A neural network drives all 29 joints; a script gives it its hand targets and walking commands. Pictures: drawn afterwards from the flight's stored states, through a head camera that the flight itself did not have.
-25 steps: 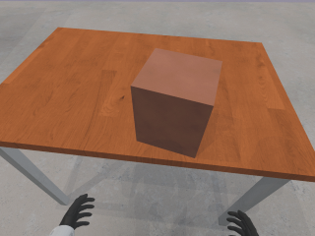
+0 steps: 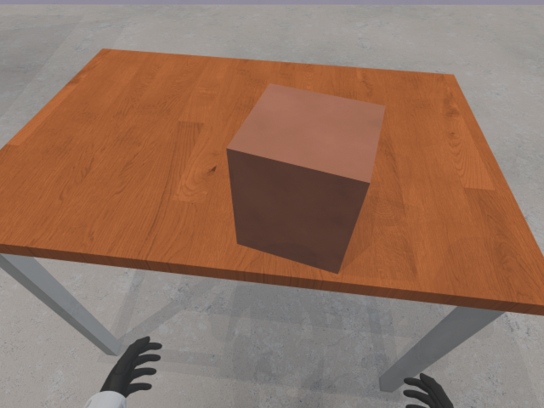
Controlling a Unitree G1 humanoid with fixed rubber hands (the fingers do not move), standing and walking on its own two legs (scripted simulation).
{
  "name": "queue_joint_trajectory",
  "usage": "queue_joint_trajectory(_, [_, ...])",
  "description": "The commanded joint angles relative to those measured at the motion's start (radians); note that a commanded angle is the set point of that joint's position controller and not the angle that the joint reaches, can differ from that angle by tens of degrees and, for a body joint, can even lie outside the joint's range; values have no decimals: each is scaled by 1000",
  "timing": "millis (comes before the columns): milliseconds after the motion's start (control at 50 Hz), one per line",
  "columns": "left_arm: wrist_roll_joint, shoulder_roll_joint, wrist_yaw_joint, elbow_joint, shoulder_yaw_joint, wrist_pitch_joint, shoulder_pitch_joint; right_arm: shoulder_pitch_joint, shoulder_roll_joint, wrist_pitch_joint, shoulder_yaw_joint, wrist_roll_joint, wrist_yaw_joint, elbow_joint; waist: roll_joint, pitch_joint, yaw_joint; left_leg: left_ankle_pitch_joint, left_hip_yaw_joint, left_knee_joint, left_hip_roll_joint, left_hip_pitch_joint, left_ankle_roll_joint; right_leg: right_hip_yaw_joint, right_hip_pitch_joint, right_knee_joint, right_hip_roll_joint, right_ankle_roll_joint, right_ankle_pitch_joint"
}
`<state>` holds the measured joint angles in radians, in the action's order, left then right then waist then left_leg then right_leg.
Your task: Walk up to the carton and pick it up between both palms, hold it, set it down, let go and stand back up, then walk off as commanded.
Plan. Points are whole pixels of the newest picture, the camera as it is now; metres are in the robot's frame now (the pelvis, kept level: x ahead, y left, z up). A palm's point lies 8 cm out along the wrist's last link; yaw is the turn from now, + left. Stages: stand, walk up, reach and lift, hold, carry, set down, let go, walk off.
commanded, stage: stand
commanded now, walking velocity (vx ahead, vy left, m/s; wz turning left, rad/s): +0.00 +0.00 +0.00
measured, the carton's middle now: (304, 181) +0.42 +0.00 +0.11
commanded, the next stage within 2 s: walk off in 1.24 s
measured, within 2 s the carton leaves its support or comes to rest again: neither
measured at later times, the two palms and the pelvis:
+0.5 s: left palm out of the picture +0.10 +0.27 -0.10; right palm out of the picture +0.10 -0.27 -0.10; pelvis +0.00 +0.00 +0.00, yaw +0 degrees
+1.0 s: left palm out of the picture +0.10 +0.28 -0.11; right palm out of the picture +0.08 -0.28 -0.11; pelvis +0.00 +0.00 +0.00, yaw +0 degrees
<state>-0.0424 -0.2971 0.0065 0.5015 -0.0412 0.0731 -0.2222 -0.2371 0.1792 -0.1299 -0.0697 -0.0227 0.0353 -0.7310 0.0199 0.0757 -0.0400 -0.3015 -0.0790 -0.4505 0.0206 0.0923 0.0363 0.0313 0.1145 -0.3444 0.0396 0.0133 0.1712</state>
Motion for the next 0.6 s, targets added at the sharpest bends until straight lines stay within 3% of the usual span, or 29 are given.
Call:
queue_joint_trajectory(0, [89, -222, -7, 59, 114, -107, 43, 26, 284, 59, -46, -19, -32, 24, -44, -49, 28, 94, 180, 183, 115, 203, -29, -111, 21, -74, -131, 29, -22])
queue_joint_trajectory(20, [91, -221, -11, 63, 117, -118, 33, 35, 275, 54, -34, -15, -25, 28, 40, -103, 17, 69, 184, 176, 107, 159, -10, -122, 12, -69, -149, 31, -13])
queue_joint_trajectory(40, [86, -243, -17, 71, 112, -122, 56, 88, 269, 58, -26, -14, -13, 25, -32, -102, 28, 120, 169, 163, 109, 137, -19, -117, 31, -77, -139, 26, -55])
queue_joint_trajectory(60, [83, -230, -14, 98, 121, -119, 69, 64, 254, 52, -16, -5, -7, 21, -23, -116, 41, 93, 160, 141, 103, 81, -8, -126, 59, -47, -148, 27, -24])
queue_joint_trajectory(80, [78, -196, -20, 105, 108, -118, 45, 74, 263, 57, -11, -18, -9, 22, 19, -103, 24, 159, 179, 146, 109, 146, -23, -115, 24, -68, -144, 26, -52])
queue_joint_trajectory(120, [78, -244, -8, 121, 119, -120, 90, 111, 358, 59, -40, -11, -18, -4, 72, -97, 29, 221, 161, 151, 103, 107, -57, -120, 48, -54, -156, 17, -105])
queue_joint_trajectory(140, [71, -210, -16, 151, 117, -117, 41, 60, 325, 65, -33, -11, -18, -19, 63, -110, 27, 295, 175, 153, 111, 81, -35, -107, 35, -93, -147, 35, -107])
queue_joint_trajectory(160, [82, -230, -14, 137, 125, -130, 56, 91, 296, 73, -22, -1, -16, -12, -19, -159, 13, 259, 173, 117, 111, 9, -7, -108, 49, -66, -143, 27, -84])
queue_joint_trajectory(180, [87, -237, -7, 166, 119, -131, 38, 81, 335, 80, -42, -1, -19, -15, 21, -112, 22, 271, 182, 122, 128, 35, 4, -103, 56, -61, -165, 55, -139])
queue_joint_trajectory(200, [65, -238, -11, 160, 118, -132, 64, 72, 331, 81, -37, -6, -25, -22, -22, -102, 32, 243, 169, 136, 115, 67, 9, -114, 48, -55, -161, 42, -135])
queue_joint_trajectory(220, [82, -248, -10, 164, 118, -129, 88, 53, 323, 81, -24, -6, -18, -7, 29, -123, 36, 264, 169, 155, 116, 74, -13, -113, -9, -76, -163, 54, -136])
queue_joint_trajectory(240, [72, -263, 0, 173, 128, -130, 64, 47, 338, 69, -20, -1, -17, -30, 34, -128, 24, 238, 152, 141, 101, 71, -6, -136, -15, -44, -163, 47, -154])
queue_joint_trajectory(260, [81, -215, -16, 166, 119, -129, 89, 58, 329, 70, -32, -14, -27, -46, -18, -113, 30, 251, 165, 166, 114, 32, -28, -96, 32, -60, -158, 43, -116])
queue_joint_trajectory(280, [79, -221, -17, 196, 112, -120, 69, 57, 340, 61, -24, 1, -25, -30, -2, -88, 35, 282, 186, 149, 117, 53, -23, -108, 37, -40, -143, 34, -122])
queue_joint_trajectory(300, [64, -198, -14, 203, 103, -122, 59, 68, 346, 61, -21, -6, -25, -23, 55, -105, 24, 243, 174, 155, 117, 73, -26, -116, 17, -36, -154, 24, -121])
queue_joint_trajectory(320, [82, -250, -15, 210, 115, -126, 82, 82, 352, 67, -30, -9, -27, -36, 3, -129, 38, 282, 177, 172, 112, 60, -40, -109, 1, -51, -155, 20, -124])
queue_joint_trajectory(340, [71, -212, -14, 193, 107, -120, 60, 72, 368, 73, -22, 4, -24, -28, 36, -121, 29, 253, 168, 177, 116, 67, -32, -96, 2, -31, -150, 15, -110])
queue_joint_trajectory(380, [70, -272, -7, 219, 122, -126, 102, 86, 340, 79, -12, -16, -22, -38, 18, -82, 36, 274, 156, 186, 121, 95, -52, -109, 20, -36, -142, 20, -109])
queue_joint_trajectory(400, [77, -272, 5, 243, 126, -129, 84, 106, 310, 74, -5, -6, -14, -57, -6, -152, 10, 209, 191, 189, 117, 57, -16, -95, -41, -54, -148, 22, -98])
queue_joint_trajectory(420, [74, -288, 4, 245, 128, -129, 105, 115, 338, 63, -19, -12, -18, -41, 9, -134, 35, 221, 176, 179, 120, 72, -6, -101, -27, -51, -152, 35, -123])
queue_joint_trajectory(440, [77, -256, 0, 252, 118, -121, 94, 94, 331, 70, -24, -5, -27, -69, -32, -104, 41, 321, 192, 202, 133, 58, -41, -87, 3, -66, -148, 28, -132])
queue_joint_trajectory(460, [71, -224, -4, 246, 98, -115, 97, 82, 346, 66, -21, 6, -31, -57, 44, -122, 42, 385, 159, 156, 129, 7, -72, -112, 31, -27, -141, 24, -137])
queue_joint_trajectory(480, [61, -185, -5, 252, 87, -112, 103, 85, 330, 66, -10, 10, -30, -50, 116, -151, 46, 447, 169, 157, 131, 9, -64, -110, 9, -55, -152, 35, -150])
queue_joint_trajectory(500, [73, -222, -3, 269, 96, -112, 96, 62, 368, 69, -34, -10, -40, -73, 53, -75, 46, 518, 172, 162, 134, 17, -84, -83, 30, -48, -138, 34, -173])
queue_joint_trajectory(520, [69, -215, 4, 274, 94, -112, 79, 17, 330, 65, -17, 2, -34, -82, 13, -173, 49, 507, 185, 159, 141, -24, -57, -103, -37, -54, -169, 23, -216])
queue_joint_trajectory(540, [54, -199, -6, 287, 92, -112, 82, 48, 363, 66, -33, -4, -38, -76, -12, -134, 49, 585, 183, 153, 144, -24, -71, -85, 3, -71, -149, 29, -215])
queue_joint_trajectory(580, [48, -181, 4, 290, 84, -116, 72, 49, 374, 68, -34, -5, -47, -96, 90, -51, 28, 463, 160, 165, 128, 27, -50, -109, 35, -35, -169, 24, -212])
